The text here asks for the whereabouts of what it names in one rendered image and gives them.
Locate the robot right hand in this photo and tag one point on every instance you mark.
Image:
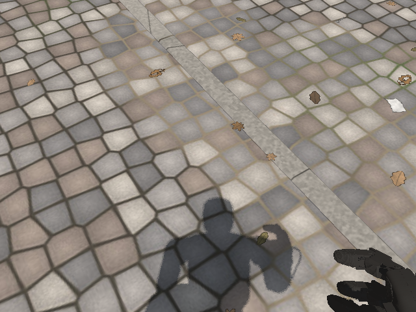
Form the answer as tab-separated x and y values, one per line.
398	294

